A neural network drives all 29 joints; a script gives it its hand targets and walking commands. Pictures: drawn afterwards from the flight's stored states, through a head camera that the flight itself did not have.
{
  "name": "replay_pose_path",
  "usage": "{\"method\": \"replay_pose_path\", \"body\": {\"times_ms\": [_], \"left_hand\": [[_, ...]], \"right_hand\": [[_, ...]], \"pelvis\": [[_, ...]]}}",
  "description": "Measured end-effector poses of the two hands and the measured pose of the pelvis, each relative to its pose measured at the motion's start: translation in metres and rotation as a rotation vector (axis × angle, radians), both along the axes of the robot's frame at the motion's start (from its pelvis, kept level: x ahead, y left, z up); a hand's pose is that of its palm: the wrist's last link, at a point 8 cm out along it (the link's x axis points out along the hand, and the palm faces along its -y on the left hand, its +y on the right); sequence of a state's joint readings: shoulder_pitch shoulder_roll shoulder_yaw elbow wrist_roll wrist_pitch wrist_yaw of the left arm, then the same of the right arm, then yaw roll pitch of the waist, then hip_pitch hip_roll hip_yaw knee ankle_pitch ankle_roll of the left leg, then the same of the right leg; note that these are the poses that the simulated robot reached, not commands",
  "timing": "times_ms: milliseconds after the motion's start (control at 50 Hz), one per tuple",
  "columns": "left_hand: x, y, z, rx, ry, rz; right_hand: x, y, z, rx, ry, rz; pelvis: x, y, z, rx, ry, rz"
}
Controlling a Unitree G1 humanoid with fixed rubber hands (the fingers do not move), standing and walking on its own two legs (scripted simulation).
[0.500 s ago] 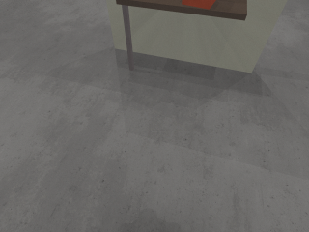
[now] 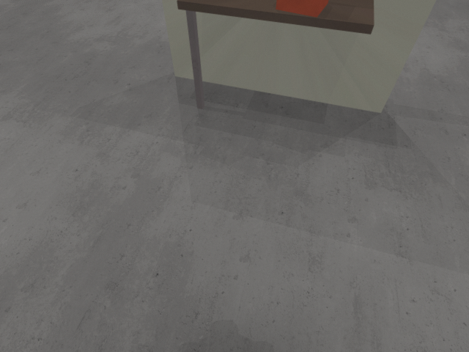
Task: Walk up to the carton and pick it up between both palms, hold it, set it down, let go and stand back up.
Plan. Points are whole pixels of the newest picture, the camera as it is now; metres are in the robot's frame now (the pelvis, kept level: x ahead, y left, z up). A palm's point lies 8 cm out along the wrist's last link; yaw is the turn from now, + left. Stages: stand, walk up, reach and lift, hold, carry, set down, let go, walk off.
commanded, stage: walk up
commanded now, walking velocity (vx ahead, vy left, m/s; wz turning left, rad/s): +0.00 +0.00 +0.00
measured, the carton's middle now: out of the picture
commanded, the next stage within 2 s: none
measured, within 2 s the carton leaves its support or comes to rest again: neither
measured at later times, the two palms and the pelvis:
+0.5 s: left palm out of the picture +0.08 +0.15 -0.15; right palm out of the picture +0.06 -0.36 -0.18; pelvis +0.09 -0.10 -0.03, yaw -8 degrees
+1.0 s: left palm (172, 248) +0.37 +0.16 -0.16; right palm (370, 229) +0.40 -0.33 -0.15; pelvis +0.35 -0.09 -0.03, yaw -10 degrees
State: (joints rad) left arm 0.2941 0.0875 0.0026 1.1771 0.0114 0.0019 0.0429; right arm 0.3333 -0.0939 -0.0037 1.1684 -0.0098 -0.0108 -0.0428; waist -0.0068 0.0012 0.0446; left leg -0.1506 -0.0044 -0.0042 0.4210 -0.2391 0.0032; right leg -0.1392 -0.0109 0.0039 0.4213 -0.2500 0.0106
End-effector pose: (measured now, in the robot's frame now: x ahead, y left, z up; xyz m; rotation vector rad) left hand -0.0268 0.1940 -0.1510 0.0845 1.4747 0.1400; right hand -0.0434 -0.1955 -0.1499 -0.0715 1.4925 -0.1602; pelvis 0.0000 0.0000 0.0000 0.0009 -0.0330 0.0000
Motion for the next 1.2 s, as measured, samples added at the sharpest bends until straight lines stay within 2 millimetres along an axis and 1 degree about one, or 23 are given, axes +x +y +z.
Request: {"method": "replay_pose_path", "body": {"times_ms": [80, 120, 160, 220, 280, 340, 380, 420, 460, 520, 560, 620, 680, 740, 780, 820, 860, 880, 920, 980, 1060, 1120, 1200], "left_hand": [[-0.007, -0.001, 0.001, -0.006, 0.012, 0.005], [-0.006, 0.001, 0.002, -0.001, 0.015, -0.025], [0.001, 0.005, 0.003, 0.01, 0.021, -0.082], [0.024, 0.011, 0.008, 0.04, -0.009, -0.139], [0.056, 0.012, 0.015, 0.082, -0.068, -0.165], [0.089, 0.005, 0.018, 0.128, -0.13, -0.18], [0.102, -0.002, 0.008, 0.165, -0.161, -0.186], [0.103, -0.013, -0.003, 0.182, -0.15, -0.153], [0.101, -0.027, -0.005, 0.171, -0.112, -0.129], [0.104, -0.05, -0.001, 0.132, -0.077, -0.127], [0.109, -0.065, 0.004, 0.1, -0.068, -0.123], [0.12, -0.08, 0.008, 0.059, -0.049, -0.109], [0.137, -0.089, 0.01, 0.027, -0.022, -0.091], [0.161, -0.089, 0.007, 0.005, 0.006, -0.085], [0.18, -0.084, 0.001, 0.0, 0.029, -0.084], [0.203, -0.075, -0.009, 0.0, 0.057, -0.092], [0.229, -0.063, -0.022, 0.004, 0.086, -0.113], [0.246, -0.058, -0.027, 0.009, 0.087, -0.122], [0.289, -0.047, -0.029, 0.029, 0.048, -0.149], [0.368, -0.038, -0.019, 0.063, -0.072, -0.213], [0.47, -0.041, 0.006, 0.092, -0.226, -0.299], [0.534, -0.054, 0.022, 0.099, -0.3, -0.355], [0.606, -0.086, 0.034, 0.091, -0.362, -0.413]], "right_hand": [[-0.002, 0.004, 0.0, 0.016, 0.001, 0.009], [0.0, -0.002, 0.0, 0.007, -0.031, -0.005], [-0.001, -0.012, 0.001, -0.017, -0.056, -0.039], [-0.007, -0.033, 0.002, -0.047, -0.057, -0.072], [-0.009, -0.059, -0.002, -0.06, -0.032, -0.082], [-0.002, -0.091, -0.012, -0.062, -0.001, -0.078], [0.01, -0.115, -0.026, -0.061, 0.007, -0.058], [0.032, -0.136, -0.036, -0.06, -0.012, -0.031], [0.065, -0.153, -0.035, -0.066, -0.071, -0.009], [0.122, -0.169, -0.023, -0.082, -0.173, 0.038], [0.159, -0.175, -0.012, -0.092, -0.228, 0.062], [0.212, -0.177, 0.003, -0.096, -0.29, 0.086], [0.263, -0.173, 0.013, -0.092, -0.337, 0.112], [0.315, -0.164, 0.016, -0.084, -0.373, 0.135], [0.352, -0.156, 0.015, -0.084, -0.399, 0.145], [0.389, -0.148, 0.009, -0.092, -0.429, 0.149], [0.419, -0.142, -0.002, -0.114, -0.46, 0.134], [0.429, -0.138, -0.006, -0.116, -0.467, 0.111], [0.44, -0.134, -0.007, -0.112, -0.459, 0.055], [0.444, -0.132, -0.002, -0.105, -0.419, 0.002], [0.438, -0.138, 0.006, -0.097, -0.357, -0.058], [0.427, -0.148, 0.009, -0.097, -0.289, -0.109], [0.415, -0.166, 0.008, -0.09, -0.175, -0.159]], "pelvis": [[0.001, -0.001, 0.0, 0.004, 0.008, -0.004], [0.003, -0.004, -0.001, 0.011, 0.013, -0.027], [0.005, -0.009, -0.001, 0.014, 0.013, -0.053], [0.013, -0.022, -0.002, 0.023, 0.009, -0.085], [0.027, -0.038, -0.004, 0.024, -0.005, -0.11], [0.045, -0.06, -0.012, 0.02, -0.019, -0.133], [0.057, -0.079, -0.028, 0.031, -0.018, -0.137], [0.066, -0.091, -0.039, 0.02, -0.023, -0.145], [0.077, -0.097, -0.039, 0.008, -0.027, -0.142], [0.098, -0.103, -0.03, -0.001, -0.027, -0.134], [0.114, -0.106, -0.023, -0.007, -0.024, -0.131], [0.143, -0.109, -0.014, -0.005, -0.02, -0.13], [0.175, -0.109, -0.01, -0.007, -0.018, -0.129], [0.211, -0.106, -0.012, -0.009, -0.02, -0.127], [0.238, -0.103, -0.018, -0.009, -0.021, -0.125], [0.267, -0.097, -0.028, -0.007, -0.022, -0.126], [0.294, -0.091, -0.043, 0.0, -0.02, -0.129], [0.304, -0.09, -0.046, 0.005, -0.02, -0.128], [0.321, -0.09, -0.045, 0.01, -0.025, -0.133], [0.345, -0.093, -0.035, 0.014, -0.031, -0.155], [0.381, -0.102, -0.019, 0.02, -0.029, -0.189], [0.411, -0.113, -0.011, 0.023, -0.023, -0.205], [0.453, -0.134, -0.008, 0.027, -0.02, -0.221]]}}
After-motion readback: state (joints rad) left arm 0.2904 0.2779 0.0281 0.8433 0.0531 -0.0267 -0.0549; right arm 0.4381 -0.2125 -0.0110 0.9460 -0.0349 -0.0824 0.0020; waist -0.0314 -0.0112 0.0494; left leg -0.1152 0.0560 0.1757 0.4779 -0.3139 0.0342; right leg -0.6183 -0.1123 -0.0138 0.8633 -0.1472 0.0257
